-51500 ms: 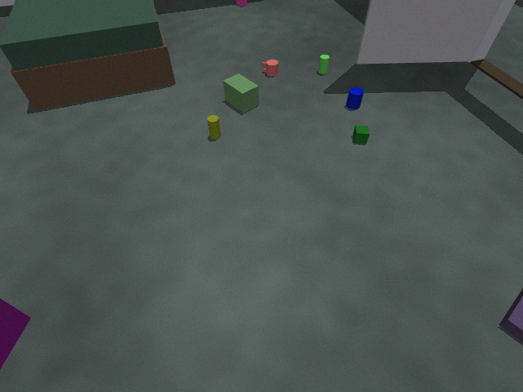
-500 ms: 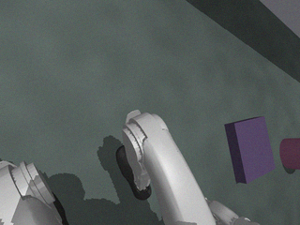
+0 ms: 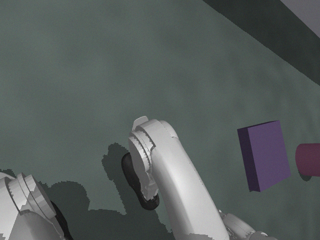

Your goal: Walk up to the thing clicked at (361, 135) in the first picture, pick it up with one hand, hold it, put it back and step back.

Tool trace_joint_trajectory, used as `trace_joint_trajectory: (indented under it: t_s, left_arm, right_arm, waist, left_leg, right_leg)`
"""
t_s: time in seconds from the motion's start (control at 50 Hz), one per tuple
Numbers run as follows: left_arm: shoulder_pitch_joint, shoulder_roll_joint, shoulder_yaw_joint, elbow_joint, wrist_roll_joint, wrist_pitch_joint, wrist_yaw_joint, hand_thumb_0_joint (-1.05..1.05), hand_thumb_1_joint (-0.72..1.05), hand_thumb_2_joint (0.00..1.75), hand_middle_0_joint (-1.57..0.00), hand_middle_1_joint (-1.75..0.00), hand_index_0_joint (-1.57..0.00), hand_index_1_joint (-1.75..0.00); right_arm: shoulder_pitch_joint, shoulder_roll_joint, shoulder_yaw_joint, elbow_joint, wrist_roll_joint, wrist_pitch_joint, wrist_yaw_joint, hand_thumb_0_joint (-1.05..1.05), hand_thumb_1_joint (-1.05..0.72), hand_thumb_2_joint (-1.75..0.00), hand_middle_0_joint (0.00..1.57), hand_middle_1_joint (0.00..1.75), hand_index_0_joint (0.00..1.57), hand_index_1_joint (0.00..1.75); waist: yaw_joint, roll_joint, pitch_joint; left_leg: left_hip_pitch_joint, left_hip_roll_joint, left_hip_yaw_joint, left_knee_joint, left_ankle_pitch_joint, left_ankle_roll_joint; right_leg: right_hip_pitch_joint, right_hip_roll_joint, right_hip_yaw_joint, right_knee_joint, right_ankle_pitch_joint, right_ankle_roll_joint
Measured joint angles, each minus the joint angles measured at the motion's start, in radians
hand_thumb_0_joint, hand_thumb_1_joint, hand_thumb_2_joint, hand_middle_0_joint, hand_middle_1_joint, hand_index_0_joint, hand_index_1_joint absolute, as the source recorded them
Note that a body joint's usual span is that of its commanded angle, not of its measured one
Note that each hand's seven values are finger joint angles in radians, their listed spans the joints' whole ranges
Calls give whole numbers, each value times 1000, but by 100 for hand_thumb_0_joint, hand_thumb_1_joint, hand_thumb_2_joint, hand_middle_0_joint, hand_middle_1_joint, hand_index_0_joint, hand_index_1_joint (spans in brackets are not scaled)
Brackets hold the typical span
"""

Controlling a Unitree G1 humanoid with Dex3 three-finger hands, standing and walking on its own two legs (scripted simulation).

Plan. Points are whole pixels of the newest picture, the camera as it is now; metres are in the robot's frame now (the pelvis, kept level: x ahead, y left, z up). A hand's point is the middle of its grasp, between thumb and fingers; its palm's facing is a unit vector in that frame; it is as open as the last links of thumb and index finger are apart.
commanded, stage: withdraw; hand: left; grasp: from above
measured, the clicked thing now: out of the picture +0.44 +0.34 -0.28
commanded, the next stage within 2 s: home in 0.82 s
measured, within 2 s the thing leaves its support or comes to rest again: neither
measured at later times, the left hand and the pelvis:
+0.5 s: hand out of the picture +0.41 +0.37 -0.09, palm faces -0.45 -0.14 -0.88, open 14.1 cm; pelvis +0.00 -0.01 +0.03, yaw +7 degrees
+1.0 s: hand out of the picture +0.43 +0.34 -0.14, palm faces -0.42 -0.12 -0.90, open 13.2 cm; pelvis +0.00 -0.01 +0.02, yaw +6 degrees
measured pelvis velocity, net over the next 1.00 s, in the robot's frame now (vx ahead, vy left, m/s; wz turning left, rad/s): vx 0.00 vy -0.01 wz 0.11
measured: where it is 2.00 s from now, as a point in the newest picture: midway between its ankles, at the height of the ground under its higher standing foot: (107, 215)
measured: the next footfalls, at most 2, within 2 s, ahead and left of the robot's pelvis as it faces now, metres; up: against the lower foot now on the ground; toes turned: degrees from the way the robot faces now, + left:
none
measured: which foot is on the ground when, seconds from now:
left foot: down 0.00-1.00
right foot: down 0.00-1.00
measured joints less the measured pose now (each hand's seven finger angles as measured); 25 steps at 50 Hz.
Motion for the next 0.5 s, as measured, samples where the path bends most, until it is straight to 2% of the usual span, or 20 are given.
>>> trace_joint_trajectory:
  t_s: [0.12, 0.22, 0.3, 0.38, 0.44, 0.5]
  left_arm:
    - [44, -43, 3, -87, 5, 1, -29, 0, -55, 104, -11, -98, -9, -100]
    - [152, -129, -18, -310, 21, -8, -104, 0, -53, 101, -10, -99, -9, -100]
    - [245, -185, -52, -456, 39, -14, -203, 0, -53, 101, -10, -99, -9, -99]
    - [288, -216, -113, -548, 35, -24, -350, 0, -53, 101, -9, -98, -8, -99]
    - [285, -222, -149, -592, 50, -69, -456, 0, -54, 101, -9, -99, -8, -100]
    - [269, -215, -173, -613, 57, -123, -530, 0, -53, 101, -10, -99, -9, -100]
  right_arm:
    - [18, 7, -20, 11, 10, 9, 2, 0, -91, -89, 20, 30, 20, 30]
    - [38, 24, -67, 41, 45, 46, 9, 0, -91, -90, 20, 30, 20, 30]
    - [33, 39, -133, 54, 89, 113, 5, 0, -91, -90, 20, 30, 21, 30]
    - [9, 47, -191, 34, 119, 181, -25, 0, -91, -90, 20, 30, 20, 30]
    - [-15, 48, -212, 9, 132, 220, -60, 0, -92, -90, 20, 30, 20, 30]
    - [-31, 47, -223, -17, 137, 252, -106, 0, -92, -90, 20, 30, 20, 30]
  waist:
    - [19, 11, -23]
    - [65, 54, -105]
    - [111, 110, -191]
    - [160, 144, -229]
    - [191, 151, -235]
    - [211, 147, -238]
  left_leg:
    - [0, 0, 3, -7, -3, -3]
    - [-8, -3, 13, -19, -11, -10]
    - [-10, -6, 40, -42, -14, -7]
    - [21, -7, 81, -80, -2, 1]
    - [53, -10, 103, -116, 15, 1]
    - [80, -12, 115, -148, 31, 0]
  right_leg:
    - [-2, -3, 0, -4, -4, -9]
    - [-16, -12, 7, -3, -18, -19]
    - [-23, -23, 26, -7, -33, -19]
    - [-1, -35, 57, -20, -37, -16]
    - [24, -44, 72, -39, -31, -18]
    - [44, -50, 80, -59, -21, -21]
